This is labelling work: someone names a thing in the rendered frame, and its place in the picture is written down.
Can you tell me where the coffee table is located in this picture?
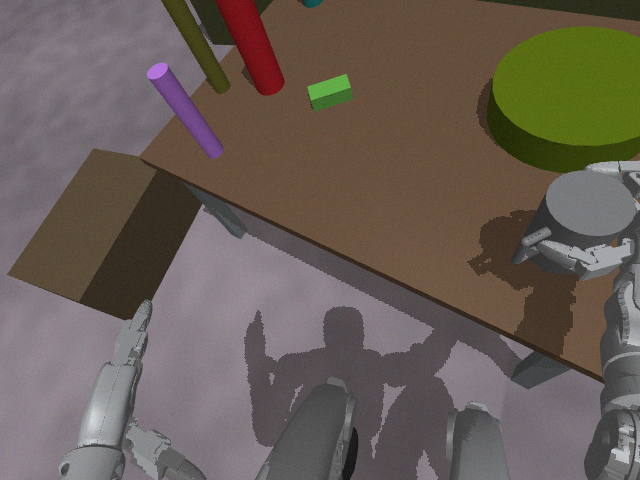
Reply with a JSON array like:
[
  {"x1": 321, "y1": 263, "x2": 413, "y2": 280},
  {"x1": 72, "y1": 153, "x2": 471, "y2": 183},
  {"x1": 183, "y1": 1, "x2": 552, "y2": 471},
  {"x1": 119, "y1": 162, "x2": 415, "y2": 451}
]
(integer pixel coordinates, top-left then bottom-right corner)
[{"x1": 138, "y1": 0, "x2": 640, "y2": 389}]

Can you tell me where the left robot arm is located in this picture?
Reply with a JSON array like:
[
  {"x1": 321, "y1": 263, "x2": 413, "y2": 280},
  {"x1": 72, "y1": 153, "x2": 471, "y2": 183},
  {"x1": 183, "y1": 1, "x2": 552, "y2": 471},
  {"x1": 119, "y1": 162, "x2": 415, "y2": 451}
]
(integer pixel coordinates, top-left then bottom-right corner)
[{"x1": 58, "y1": 445, "x2": 126, "y2": 480}]

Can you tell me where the left robot foot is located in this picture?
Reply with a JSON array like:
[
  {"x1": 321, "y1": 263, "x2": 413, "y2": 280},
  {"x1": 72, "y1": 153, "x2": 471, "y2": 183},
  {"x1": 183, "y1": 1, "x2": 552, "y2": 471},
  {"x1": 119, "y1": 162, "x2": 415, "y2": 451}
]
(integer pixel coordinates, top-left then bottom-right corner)
[{"x1": 341, "y1": 426, "x2": 358, "y2": 480}]

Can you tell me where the left robot hand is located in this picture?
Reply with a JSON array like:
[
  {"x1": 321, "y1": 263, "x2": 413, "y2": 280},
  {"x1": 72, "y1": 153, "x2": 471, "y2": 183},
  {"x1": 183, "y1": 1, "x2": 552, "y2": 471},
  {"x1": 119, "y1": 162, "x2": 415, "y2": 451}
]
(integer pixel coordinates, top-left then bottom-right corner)
[{"x1": 76, "y1": 299, "x2": 207, "y2": 480}]

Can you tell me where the right robot arm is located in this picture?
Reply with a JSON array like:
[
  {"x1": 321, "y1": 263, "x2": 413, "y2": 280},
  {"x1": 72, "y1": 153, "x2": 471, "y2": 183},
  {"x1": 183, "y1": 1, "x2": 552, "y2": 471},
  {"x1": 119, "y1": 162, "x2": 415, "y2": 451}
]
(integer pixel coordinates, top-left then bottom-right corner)
[{"x1": 584, "y1": 263, "x2": 640, "y2": 480}]

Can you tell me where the sofa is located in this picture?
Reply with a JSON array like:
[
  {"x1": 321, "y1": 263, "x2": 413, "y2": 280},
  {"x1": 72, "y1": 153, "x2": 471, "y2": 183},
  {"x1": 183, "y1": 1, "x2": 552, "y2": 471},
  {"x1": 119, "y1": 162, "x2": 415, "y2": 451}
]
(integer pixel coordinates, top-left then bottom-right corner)
[{"x1": 190, "y1": 0, "x2": 640, "y2": 45}]

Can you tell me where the right robot hand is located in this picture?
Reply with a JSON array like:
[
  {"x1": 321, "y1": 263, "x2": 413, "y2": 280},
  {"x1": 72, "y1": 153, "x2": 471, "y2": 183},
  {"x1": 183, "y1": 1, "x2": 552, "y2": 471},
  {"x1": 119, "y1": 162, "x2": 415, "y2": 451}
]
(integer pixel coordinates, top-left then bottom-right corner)
[{"x1": 536, "y1": 160, "x2": 640, "y2": 281}]

